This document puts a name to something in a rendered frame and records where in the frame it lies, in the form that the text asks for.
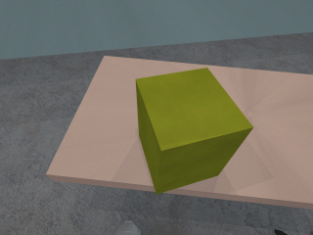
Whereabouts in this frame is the left robot thigh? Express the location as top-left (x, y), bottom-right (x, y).
top-left (111, 222), bottom-right (141, 235)

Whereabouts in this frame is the carton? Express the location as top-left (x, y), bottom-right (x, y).
top-left (135, 68), bottom-right (253, 194)

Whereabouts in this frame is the table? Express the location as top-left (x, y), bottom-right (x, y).
top-left (46, 56), bottom-right (313, 235)

